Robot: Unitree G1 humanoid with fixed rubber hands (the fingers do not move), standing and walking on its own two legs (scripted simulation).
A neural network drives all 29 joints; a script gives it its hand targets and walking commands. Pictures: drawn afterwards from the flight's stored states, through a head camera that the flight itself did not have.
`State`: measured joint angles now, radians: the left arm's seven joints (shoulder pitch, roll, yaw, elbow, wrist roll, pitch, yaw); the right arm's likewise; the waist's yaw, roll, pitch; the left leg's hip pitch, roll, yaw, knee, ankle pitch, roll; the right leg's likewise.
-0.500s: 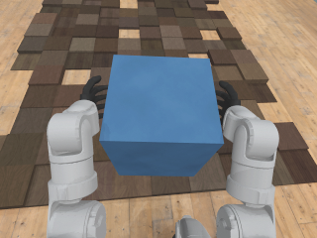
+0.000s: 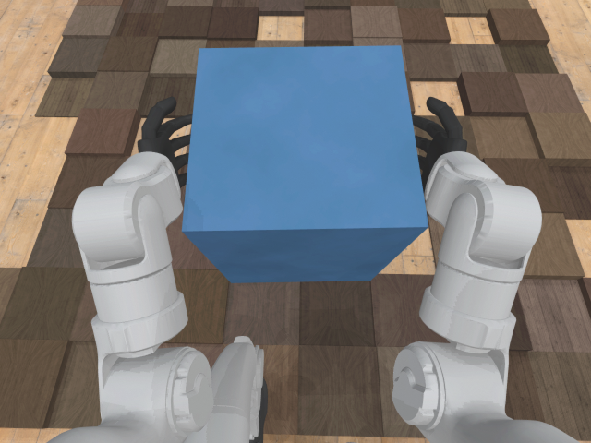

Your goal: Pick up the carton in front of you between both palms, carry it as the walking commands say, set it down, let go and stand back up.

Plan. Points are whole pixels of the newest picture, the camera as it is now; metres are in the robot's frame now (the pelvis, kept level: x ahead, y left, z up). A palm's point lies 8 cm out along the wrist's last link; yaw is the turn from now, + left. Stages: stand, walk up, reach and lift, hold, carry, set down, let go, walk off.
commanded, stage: carry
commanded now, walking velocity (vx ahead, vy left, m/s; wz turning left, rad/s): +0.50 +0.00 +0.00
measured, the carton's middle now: (300, 185) +0.41 +0.02 +0.06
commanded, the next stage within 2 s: none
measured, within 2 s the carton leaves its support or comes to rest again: neither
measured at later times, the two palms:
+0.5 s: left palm out of the picture +0.73 +0.12 +0.21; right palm out of the picture +0.71 -0.18 +0.21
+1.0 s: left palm out of the picture +0.98 +0.20 +0.13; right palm out of the picture +1.01 -0.10 +0.13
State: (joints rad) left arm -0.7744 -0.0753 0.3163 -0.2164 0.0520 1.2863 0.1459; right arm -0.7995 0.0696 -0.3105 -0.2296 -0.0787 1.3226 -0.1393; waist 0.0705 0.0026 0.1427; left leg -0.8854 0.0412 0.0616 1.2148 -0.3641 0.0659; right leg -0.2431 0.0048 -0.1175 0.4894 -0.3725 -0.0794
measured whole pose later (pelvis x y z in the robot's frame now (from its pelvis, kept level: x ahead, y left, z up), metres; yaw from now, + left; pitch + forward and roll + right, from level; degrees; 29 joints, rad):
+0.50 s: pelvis +0.34 +0.00 +0.03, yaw -1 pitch +6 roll +0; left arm -0.82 -0.02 0.30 -0.09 0.11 1.33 0.12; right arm -0.85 0.01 -0.27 -0.01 -0.03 1.29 -0.15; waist -0.08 0.01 0.00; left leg -0.21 0.00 0.10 0.54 -0.43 0.04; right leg -0.58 0.00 -0.07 0.56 -0.08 -0.04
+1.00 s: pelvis +0.63 +0.01 +0.02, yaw +9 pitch +4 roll +1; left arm -0.65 -0.02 0.26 0.07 0.07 1.20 0.12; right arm -0.69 0.03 -0.21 0.11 -0.07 1.20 -0.13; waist -0.07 0.00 0.03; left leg -0.50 -0.08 0.14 0.61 -0.18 0.16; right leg -0.30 -0.03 -0.06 1.11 -0.53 0.01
